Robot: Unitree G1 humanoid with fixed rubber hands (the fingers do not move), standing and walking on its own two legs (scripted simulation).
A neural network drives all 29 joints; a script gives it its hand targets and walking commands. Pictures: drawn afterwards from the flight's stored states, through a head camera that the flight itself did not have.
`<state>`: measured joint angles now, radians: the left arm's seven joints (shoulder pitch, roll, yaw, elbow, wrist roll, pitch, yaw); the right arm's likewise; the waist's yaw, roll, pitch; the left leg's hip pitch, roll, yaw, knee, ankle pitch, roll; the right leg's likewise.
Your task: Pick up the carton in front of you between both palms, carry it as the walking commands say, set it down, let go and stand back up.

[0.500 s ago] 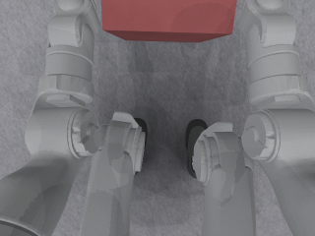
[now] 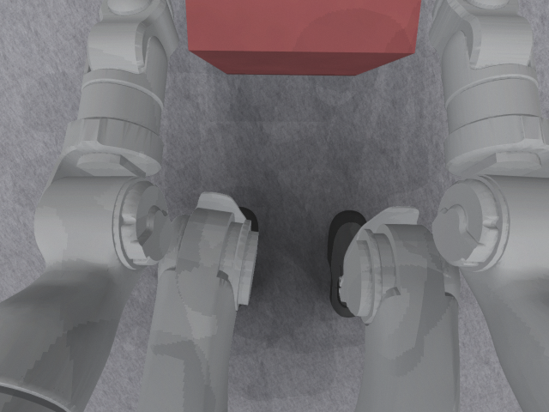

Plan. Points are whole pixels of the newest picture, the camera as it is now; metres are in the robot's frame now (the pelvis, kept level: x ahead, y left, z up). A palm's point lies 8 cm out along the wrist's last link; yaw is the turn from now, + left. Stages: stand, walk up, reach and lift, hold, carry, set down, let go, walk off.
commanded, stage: set down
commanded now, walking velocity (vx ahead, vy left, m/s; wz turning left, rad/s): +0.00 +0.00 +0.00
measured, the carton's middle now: out of the picture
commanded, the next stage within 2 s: let go in 1.90 s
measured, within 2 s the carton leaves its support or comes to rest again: neither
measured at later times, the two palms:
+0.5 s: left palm out of the picture +0.55 +0.17 -0.17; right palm out of the picture +0.57 -0.14 -0.17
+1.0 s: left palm out of the picture +0.55 +0.20 -0.15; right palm out of the picture +0.58 -0.18 -0.14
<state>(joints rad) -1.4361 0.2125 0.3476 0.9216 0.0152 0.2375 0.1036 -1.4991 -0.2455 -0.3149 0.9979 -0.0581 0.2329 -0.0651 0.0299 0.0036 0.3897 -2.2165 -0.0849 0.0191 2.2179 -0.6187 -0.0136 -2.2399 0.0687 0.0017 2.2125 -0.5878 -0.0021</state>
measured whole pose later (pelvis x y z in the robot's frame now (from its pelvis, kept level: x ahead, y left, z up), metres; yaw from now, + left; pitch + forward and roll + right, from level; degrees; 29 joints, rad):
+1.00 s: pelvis +0.00 +0.00 -0.01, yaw +0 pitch +34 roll +1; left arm -1.44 0.37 0.17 1.02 -0.20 0.09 0.10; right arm -1.53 -0.45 -0.06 1.09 0.23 0.11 -0.08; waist 0.03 0.00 0.41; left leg -2.20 -0.07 0.02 2.25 -0.64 -0.01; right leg -2.22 0.06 -0.01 2.24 -0.61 -0.01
